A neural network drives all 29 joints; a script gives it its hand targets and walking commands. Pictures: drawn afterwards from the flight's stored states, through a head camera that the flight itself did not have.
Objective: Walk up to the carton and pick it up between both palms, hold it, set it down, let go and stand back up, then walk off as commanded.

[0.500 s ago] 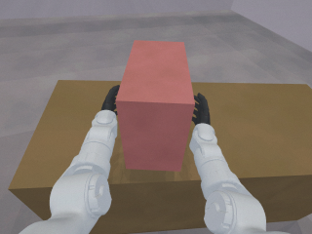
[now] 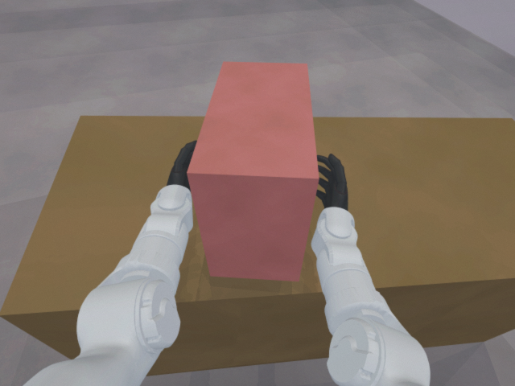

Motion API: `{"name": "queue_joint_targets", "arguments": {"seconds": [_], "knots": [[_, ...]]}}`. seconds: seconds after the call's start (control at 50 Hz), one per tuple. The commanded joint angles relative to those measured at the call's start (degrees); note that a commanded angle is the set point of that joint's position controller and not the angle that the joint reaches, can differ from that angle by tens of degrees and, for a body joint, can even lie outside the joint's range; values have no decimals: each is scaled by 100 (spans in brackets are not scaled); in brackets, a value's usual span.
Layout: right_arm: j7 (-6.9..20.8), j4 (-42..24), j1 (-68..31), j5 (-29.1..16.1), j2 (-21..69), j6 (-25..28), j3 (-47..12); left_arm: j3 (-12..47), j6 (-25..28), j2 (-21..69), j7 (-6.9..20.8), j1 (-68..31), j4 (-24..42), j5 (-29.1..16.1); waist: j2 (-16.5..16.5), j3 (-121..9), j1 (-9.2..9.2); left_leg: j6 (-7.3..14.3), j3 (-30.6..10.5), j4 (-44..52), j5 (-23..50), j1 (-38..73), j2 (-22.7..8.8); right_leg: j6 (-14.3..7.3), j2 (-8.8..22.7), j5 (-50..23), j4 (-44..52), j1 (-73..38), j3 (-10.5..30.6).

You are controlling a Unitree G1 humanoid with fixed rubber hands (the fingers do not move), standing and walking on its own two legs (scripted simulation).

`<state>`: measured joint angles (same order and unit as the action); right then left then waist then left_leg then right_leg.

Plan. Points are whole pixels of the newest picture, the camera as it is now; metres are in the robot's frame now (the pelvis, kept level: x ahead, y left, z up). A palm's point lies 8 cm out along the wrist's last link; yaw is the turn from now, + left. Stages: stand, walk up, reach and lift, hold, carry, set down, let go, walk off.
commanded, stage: set down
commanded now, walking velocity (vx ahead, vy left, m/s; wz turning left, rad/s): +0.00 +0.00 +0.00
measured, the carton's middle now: (259, 167) +0.49 -0.04 +0.05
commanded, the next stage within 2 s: none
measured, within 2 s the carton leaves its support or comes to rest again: rests again in 1.02 s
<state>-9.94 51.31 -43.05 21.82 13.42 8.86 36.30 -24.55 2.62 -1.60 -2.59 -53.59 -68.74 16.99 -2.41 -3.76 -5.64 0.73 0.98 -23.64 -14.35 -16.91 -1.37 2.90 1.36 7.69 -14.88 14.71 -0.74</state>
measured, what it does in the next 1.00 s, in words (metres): stands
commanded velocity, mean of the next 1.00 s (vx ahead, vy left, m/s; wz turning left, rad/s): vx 0.00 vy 0.00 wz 0.00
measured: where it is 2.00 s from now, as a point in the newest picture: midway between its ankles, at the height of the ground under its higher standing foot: outside the picture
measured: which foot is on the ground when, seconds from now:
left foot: down 0.00-1.00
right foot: down 0.00-1.00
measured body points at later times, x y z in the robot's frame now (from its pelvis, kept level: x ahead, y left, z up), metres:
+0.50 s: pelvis +0.00 +0.00 -0.01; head +0.08 +0.03 +0.44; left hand +0.47 +0.10 +0.04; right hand +0.40 -0.15 +0.04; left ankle -0.03 +0.10 -0.75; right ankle -0.01 -0.15 -0.75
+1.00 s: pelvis -0.02 -0.01 -0.01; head +0.09 +0.03 +0.43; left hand +0.46 +0.09 +0.03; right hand +0.40 -0.16 +0.03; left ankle -0.03 +0.10 -0.75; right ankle -0.01 -0.15 -0.75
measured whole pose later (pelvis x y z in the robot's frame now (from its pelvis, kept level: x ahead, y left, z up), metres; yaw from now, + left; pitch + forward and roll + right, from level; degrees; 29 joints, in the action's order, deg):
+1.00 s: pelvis -0.02 -0.01 -0.01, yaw +0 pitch +19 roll -2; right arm -10.0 56.2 -48.2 30.0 14.9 16.6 47.0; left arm -27.1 16.1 -6.5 -0.1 -61.8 -82.6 16.8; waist -2.9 -6.8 -6.9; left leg 0.5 1.6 -26.5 -12.4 -32.7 -1.8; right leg 1.7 2.0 6.6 -19.1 30.9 -4.8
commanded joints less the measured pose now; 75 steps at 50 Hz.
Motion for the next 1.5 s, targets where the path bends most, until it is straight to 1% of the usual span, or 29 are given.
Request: {"name": "queue_joint_targets", "arguments": {"seconds": [0.0, 0.08, 0.1, 0.12, 0.16, 0.18, 0.3, 0.34, 0.4, 0.46, 0.48, 0.54, 0.64, 0.66, 0.72, 0.74, 0.8, 0.82, 0.86, 0.88, 0.9, 0.98, 1.06, 1.2, 1.26, 1.34, 1.4, 1.42, 1.48], "knots": [[907, -359, -4738, 347, 2887, 461, -1971, 1163, 618, 3362, 1022, -4266, 473, 88, 852, -4109, -31, -560, 554, 88, 3289, 663, 124, -164, -243, -3625, -737, -2604, -477], [934, -274, -4790, 366, 3084, 512, -1952, 1179, 782, 3417, 1000, -4377, 302, 41, 859, -4246, -5, -585, 517, 14, 3392, 469, 116, -184, -222, -3929, -933, -2690, -412], [948, -351, -4971, 439, 2999, 588, -1834, 1184, 815, 3505, 988, -4312, 167, 70, 915, -4374, -166, -679, 497, -78, 3652, 711, 86, -149, -279, -4070, -960, -2430, -460], [944, -192, -4643, 534, 3007, 524, -1823, 1084, 843, 3277, 1009, -4262, 92, 132, 908, -4287, -3, -628, 546, -86, 3645, 645, 100, -159, -263, -3944, -908, -2456, -489], [934, -65, -4687, 641, 2976, 596, -1715, 1133, 943, 3325, 988, -4452, 206, 105, 922, -4528, -40, -672, 496, -127, 3764, 625, 85, -193, -269, -3980, -934, -2424, -521], [917, 69, -4431, 609, 3031, 581, -1715, 1263, 989, 3298, 980, -4374, 193, 34, 1017, -4381, -227, -692, 525, -197, 3791, 757, 78, -185, -279, -3992, -948, -2275, -511], [942, 124, -4717, 666, 3005, 672, -1605, 910, 1034, 3203, 1003, -4265, -175, 161, 970, -4373, 12, -652, 470, -258, 3962, 767, 90, -234, -316, -3846, -923, -2008, -557], [915, 382, -4577, 811, 2992, 661, -1379, 999, 1121, 3037, 1008, -4512, -197, 130, 899, -4282, -215, -674, 484, -289, 3869, 681, 79, -204, -293, -3916, -994, -1954, -592], [947, 166, -4682, 782, 3024, 762, -1514, 1045, 1271, 3057, 996, -4710, -250, 7, 870, -4763, -110, -696, 440, -391, 3881, 445, 93, -190, -278, -4068, -1170, -2009, -506], [955, 408, -4568, 880, 2961, 841, -1337, 1121, 1396, 3000, 944, -4701, -437, 59, 1127, -4679, -276, -746, 383, -500, 4272, 583, 21, -283, -304, -3884, -1092, -1678, -605], [965, 569, -4537, 882, 2943, 794, -1290, 939, 1337, 3035, 971, -4664, -516, 135, 1051, -4545, -97, -726, 358, -482, 4249, 684, 8, -313, -346, -3567, -1016, -1557, -587], [1005, 380, -4643, 983, 2919, 874, -1225, 726, 1363, 2893, 995, -4230, -1027, 191, 958, -4635, -6, -633, 395, -511, 4103, 573, 32, -286, -268, -3675, -1159, -1364, -569], [985, 461, -4398, 1066, 2840, 931, -1216, 817, 1506, 2693, 1040, -4418, -848, 229, 928, -4564, -115, -647, 469, -330, 3739, 117, 50, -216, -236, -3772, -1182, -1689, -573], [975, 678, -4455, 1128, 2977, 917, -1080, 922, 1521, 2895, 1006, -4556, -787, 190, 1198, -4692, -131, -673, 335, -464, 4043, 472, 54, -246, -269, -3628, -1142, -1257, -629], [965, 527, -4499, 1122, 2757, 977, -1010, 629, 1488, 2610, 1035, -4187, -1095, 291, 859, -4583, -91, -633, 444, -373, 3682, 32, 57, -273, -198, -3690, -1128, -1645, -591], [980, 519, -4373, 1185, 2851, 907, -1058, 563, 1528, 2452, 1070, -4261, -1113, 310, 908, -4722, 82, -595, 591, -346, 3302, -256, 148, -218, -145, -3904, -1255, -1929, -498], [929, 755, -4270, 1236, 2996, 905, -1025, 607, 1617, 2435, 1103, -4430, -1005, 297, 816, -4666, -124, -590, 541, -248, 3074, -357, 116, -202, -145, -3887, -1263, -2025, -543], [945, 590, -4475, 1191, 2946, 929, -1022, 544, 1553, 2487, 1115, -4293, -1094, 273, 839, -4659, 12, -573, 547, -207, 3086, -467, 120, -193, -89, -3981, -1313, -2000, -503], [934, 788, -4410, 1191, 2892, 1041, -846, 619, 1640, 2520, 1084, -4598, -1066, 304, 995, -4876, -192, -643, 560, -263, 3185, -349, 122, -241, -170, -3752, -1239, -1708, -570], [934, 817, -4442, 1278, 2924, 990, -797, 499, 1620, 2372, 1078, -4525, -1055, 328, 1009, -4735, -29, -579, 588, -243, 2898, -428, 136, -265, -128, -3566, -1173, -1761, -534], [941, 795, -4389, 1213, 2801, 1015, -678, 581, 1602, 2476, 1079, -4588, -1012, 306, 979, -4885, -159, -589, 542, -227, 2828, -428, 124, -246, -154, -3459, -1181, -1685, -622], [957, 732, -4270, 1271, 2914, 1011, -843, 460, 1636, 2399, 1111, -4191, -1076, 429, 972, -4679, -50, -521, 563, -172, 2839, -502, 136, -263, -95, -3642, -1140, -1852, -545], [986, 809, -4318, 1359, 2645, 948, -530, 415, 1555, 2383, 1113, -4493, -1133, 399, 1110, -4449, -211, -653, 564, -177, 2767, -89, 103, -348, -175, -2737, -946, -1198, -675], [1002, 991, -4098, 1430, 2595, 1091, -497, 343, 1735, 2030, 999, -4369, -1238, 564, 1268, -4729, -35, -682, 563, -404, 3332, 85, 72, -365, -228, -2855, -946, -955, -631], [1026, 737, -4186, 1445, 2463, 1080, -513, 196, 1697, 2005, 1044, -4273, -1461, 579, 959, -4378, -8, -559, 549, -294, 3032, -113, 80, -321, -197, -2782, -945, -1056, -644], [923, 908, -4076, 1349, 1819, 1115, -333, 277, 1698, 1501, 864, -4311, -1268, 462, 1260, -4566, -96, -634, 545, -315, 3059, 36, 89, -392, -185, -2706, -906, -848, -691], [828, 817, -3955, 1306, 1693, 1084, -292, 243, 1759, 1236, 773, -4202, -1137, 506, 1103, -4716, -69, -613, 546, -442, 3188, 22, 57, -407, -182, -2626, -854, -791, -687], [820, 812, -4155, 1176, 1495, 1088, -415, 192, 1734, 969, 774, -4347, -1255, 398, 1013, -4700, 134, -525, 638, -377, 2847, -256, 122, -377, -159, -2532, -957, -857, -651], [661, 688, -4113, 1242, 1377, 1011, -205, 159, 1742, 693, 710, -4596, -1142, 362, 857, -4627, -52, -447, 651, -206, 2236, -654, 167, -321, -50, -2647, -989, -1278, -544]]}}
